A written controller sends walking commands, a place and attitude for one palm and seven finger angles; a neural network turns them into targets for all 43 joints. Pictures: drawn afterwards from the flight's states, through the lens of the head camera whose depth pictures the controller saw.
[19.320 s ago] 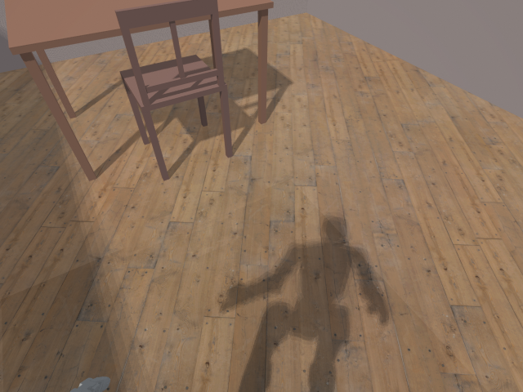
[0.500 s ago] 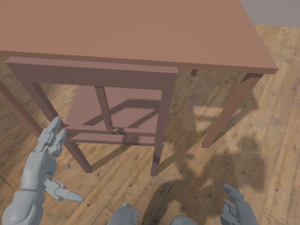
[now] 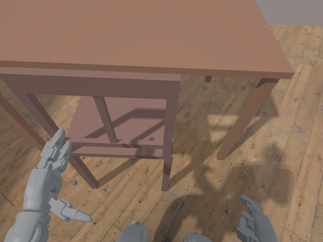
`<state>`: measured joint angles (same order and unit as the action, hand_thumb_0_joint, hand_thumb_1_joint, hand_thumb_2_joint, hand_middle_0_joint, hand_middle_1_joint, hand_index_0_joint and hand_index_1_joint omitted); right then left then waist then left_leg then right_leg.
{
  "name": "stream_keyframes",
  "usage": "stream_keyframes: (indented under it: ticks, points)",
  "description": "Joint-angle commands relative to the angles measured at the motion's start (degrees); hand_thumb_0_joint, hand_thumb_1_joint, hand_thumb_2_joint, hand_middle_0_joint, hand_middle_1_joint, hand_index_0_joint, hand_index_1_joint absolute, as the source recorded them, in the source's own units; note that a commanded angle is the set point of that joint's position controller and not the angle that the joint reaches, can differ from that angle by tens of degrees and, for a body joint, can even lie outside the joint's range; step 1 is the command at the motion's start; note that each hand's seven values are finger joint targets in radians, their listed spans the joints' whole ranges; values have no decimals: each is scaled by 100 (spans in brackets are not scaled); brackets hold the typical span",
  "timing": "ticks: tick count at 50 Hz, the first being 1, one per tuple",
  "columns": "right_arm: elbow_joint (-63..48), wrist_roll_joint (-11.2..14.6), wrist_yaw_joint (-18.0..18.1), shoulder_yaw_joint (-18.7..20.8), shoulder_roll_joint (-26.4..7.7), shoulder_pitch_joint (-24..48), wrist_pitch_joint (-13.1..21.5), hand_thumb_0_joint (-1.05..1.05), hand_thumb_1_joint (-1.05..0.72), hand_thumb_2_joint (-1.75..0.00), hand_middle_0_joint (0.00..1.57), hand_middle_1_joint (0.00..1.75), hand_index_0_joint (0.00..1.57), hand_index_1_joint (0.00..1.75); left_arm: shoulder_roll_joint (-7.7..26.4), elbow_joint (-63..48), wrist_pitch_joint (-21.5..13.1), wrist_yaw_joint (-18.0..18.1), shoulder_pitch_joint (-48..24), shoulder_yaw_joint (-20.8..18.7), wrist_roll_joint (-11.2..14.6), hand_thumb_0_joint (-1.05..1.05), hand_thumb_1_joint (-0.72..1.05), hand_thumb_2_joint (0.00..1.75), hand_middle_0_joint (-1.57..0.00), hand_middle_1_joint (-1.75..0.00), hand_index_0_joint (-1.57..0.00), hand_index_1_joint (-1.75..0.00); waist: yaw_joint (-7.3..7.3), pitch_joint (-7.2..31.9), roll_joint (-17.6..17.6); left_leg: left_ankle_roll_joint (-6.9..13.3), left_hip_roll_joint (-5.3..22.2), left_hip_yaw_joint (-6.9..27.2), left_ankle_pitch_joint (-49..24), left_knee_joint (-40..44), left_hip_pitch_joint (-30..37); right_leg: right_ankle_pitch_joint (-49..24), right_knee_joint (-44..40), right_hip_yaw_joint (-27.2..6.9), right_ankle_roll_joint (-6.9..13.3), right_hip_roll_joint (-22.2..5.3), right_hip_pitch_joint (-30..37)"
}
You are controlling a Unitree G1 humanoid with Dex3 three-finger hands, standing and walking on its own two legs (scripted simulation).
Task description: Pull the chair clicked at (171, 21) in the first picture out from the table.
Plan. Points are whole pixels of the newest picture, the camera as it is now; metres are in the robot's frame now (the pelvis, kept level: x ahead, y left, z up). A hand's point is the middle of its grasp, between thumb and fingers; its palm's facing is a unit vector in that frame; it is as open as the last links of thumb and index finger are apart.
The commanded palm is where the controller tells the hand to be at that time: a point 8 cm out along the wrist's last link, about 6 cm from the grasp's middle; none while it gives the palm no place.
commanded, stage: aim the fingers beside a spindle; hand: left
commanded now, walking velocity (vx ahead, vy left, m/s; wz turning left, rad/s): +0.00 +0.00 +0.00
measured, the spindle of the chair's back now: (106, 121) +0.45 +0.19 -0.02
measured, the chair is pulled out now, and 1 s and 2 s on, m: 0.00 0.00 0.00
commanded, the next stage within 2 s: none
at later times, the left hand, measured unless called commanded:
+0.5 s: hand (87, 179) +0.26 +0.19 +0.02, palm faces -0.01 -1.00 -0.04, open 16.9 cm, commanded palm +0.24 +0.25 +0.03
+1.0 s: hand (96, 173) +0.27 +0.17 +0.01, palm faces -0.02 -1.00 -0.02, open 16.9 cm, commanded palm +0.26 +0.23 +0.01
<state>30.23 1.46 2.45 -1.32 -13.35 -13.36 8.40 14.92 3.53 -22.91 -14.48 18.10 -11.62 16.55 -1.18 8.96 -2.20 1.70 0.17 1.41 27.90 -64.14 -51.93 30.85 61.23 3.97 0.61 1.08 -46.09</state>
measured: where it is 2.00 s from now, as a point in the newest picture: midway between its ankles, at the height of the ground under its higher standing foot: outside the picture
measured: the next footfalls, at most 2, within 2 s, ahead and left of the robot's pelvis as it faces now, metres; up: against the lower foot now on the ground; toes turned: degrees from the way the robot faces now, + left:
none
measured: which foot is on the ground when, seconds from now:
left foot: down 0.00-1.00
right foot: down 0.00-1.00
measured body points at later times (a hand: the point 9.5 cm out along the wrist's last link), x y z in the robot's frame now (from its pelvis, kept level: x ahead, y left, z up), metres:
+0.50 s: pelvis +0.00 -0.01 -0.01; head +0.07 -0.01 +0.43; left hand +0.25 +0.24 +0.03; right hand +0.16 -0.26 -0.10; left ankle +0.03 +0.10 -0.66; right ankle -0.01 -0.12 -0.66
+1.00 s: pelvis -0.01 +0.00 -0.03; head +0.08 +0.01 +0.41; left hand +0.27 +0.23 +0.01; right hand +0.16 -0.24 -0.12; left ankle +0.03 +0.10 -0.66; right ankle -0.01 -0.12 -0.66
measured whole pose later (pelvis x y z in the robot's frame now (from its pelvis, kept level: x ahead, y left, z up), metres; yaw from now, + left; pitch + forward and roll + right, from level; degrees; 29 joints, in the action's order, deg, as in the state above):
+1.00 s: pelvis -0.01 +0.00 -0.03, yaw -1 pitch +19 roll -3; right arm 31.1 0.6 1.2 -1.0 -14.0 -12.1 6.0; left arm 12.8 10.8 -26.3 -11.0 7.2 -7.6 13.4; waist -1.7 9.9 -1.9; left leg 1.9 0.2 1.1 29.6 -71.4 -61.3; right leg 33.0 69.2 3.7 0.5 0.9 -55.7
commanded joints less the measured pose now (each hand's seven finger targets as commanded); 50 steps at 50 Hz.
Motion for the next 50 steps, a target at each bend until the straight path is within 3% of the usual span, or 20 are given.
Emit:
stream_keyframes:
  ticks: [1,2,5,11,15,17,22,25,27,30,31,34,38,43,45,50]
  points:
    - [-755,-2,57,381,-854,166,309,0,-90,-90,20,30,20,30,732,-869,-429,47,-391,-422,30,0,-50,30,-6,-8,-6,-8,-78,1067,-156,-38,46,191,-1372,887,1230,-1247,-779,-6,67,54,191]
    - [-783,2,46,378,-862,167,297,0,-90,-90,20,30,20,30,617,-794,-370,-15,-392,-271,22,0,-50,30,-6,-8,-6,-8,-107,1094,-108,-22,30,168,-1351,853,1173,-1281,-784,-26,53,40,220]
    - [-752,27,70,388,-914,122,253,0,-90,-90,20,30,20,30,832,-576,-244,-180,-584,-426,35,0,-50,30,-6,-8,-6,-8,-134,1151,70,11,7,118,-1313,727,966,-1388,-812,-150,32,34,345]
    - [-729,6,93,384,-839,194,293,0,-90,-90,20,30,20,30,1059,-998,-487,-90,-925,-700,115,0,-50,30,-6,-8,-6,-8,-51,1389,-164,25,11,79,-1480,630,1023,-1523,-756,-242,38,18,432]
    - [-641,-19,64,400,-833,200,293,0,-90,-90,20,30,20,30,978,-737,-608,0,-875,-700,85,0,-50,30,-6,-8,-6,-8,-55,1410,-125,18,18,65,-1500,548,916,-1550,-663,-248,29,18,354]
    - [-665,-11,31,404,-832,208,268,0,-90,-90,20,30,20,30,813,-532,-540,-44,-656,-555,78,0,-50,30,-6,-8,-6,-8,-45,1355,-111,9,0,50,-1507,553,852,-1627,-654,-242,26,5,385]
    - [-690,20,47,421,-906,166,216,0,-90,-90,20,30,20,30,742,-353,-365,-194,-1002,-355,72,0,-50,30,-6,-8,-6,-8,-160,1303,58,37,9,39,-1314,461,689,-1495,-666,-297,-14,-16,240]
    - [-683,2,65,432,-897,172,236,0,-90,-90,20,30,20,30,905,-463,-464,-123,-1074,-563,106,0,-50,30,-6,-8,-6,-8,-85,1443,116,45,13,39,-1321,418,626,-1464,-631,-340,-2,-18,321]
    - [-683,-16,59,422,-880,188,255,0,-90,-90,20,30,20,30,880,-656,-598,-32,-1303,-498,76,0,-50,30,-6,-8,-6,-8,-106,1527,39,43,21,58,-1337,409,704,-1424,-553,-297,2,-13,214]
    - [-640,-41,33,429,-855,189,264,0,-90,-90,20,30,20,30,933,-697,-741,98,-1185,-587,30,0,-50,30,-6,-8,-6,-8,-14,1683,-149,22,37,81,-1468,414,819,-1470,-434,-245,41,1,148]
    - [-664,-38,11,414,-853,206,249,0,-90,-90,20,30,20,30,772,-649,-739,111,-1140,-403,-4,0,-50,30,-6,-8,-6,-8,-62,1605,-194,18,37,85,-1427,430,853,-1412,-422,-202,42,4,23]
    - [-621,-43,-10,409,-900,179,194,0,-90,-90,20,30,20,30,705,-346,-639,123,-1245,-277,-62,0,-50,30,-6,-8,-6,-8,-132,1491,-42,24,36,114,-1290,378,676,-1291,-397,-192,45,11,-106]
    - [-700,-19,-19,414,-936,195,108,0,-90,-90,20,30,20,30,605,-126,-487,70,-1352,-177,-75,0,-50,30,-6,-8,-6,-8,-124,1417,100,18,21,125,-992,373,487,-1008,-391,-187,42,7,-214]
    - [-730,-47,-20,410,-894,199,102,0,-90,-90,20,30,20,30,561,-631,-641,213,-1727,-5,-140,0,-50,30,-6,-8,-6,-8,-108,1739,-236,1,54,183,-1224,363,832,-1093,-279,-139,80,7,-326]
    - [-702,-79,-22,407,-890,186,94,0,-90,-90,20,30,20,30,641,-690,-717,337,-1770,-73,-195,0,-50,30,-6,-8,-6,-8,-91,1836,-204,-5,71,220,-1350,330,883,-1144,-184,-110,90,16,-399]
    - [-625,-91,-72,389,-915,207,-40,0,-90,-90,20,30,20,30,515,1,-657,494,-1949,7,-365,0,-50,30,-6,-8,-6,-8,-166,1481,-50,-34,71,276,-942,291,556,-801,-87,-58,96,41,-768]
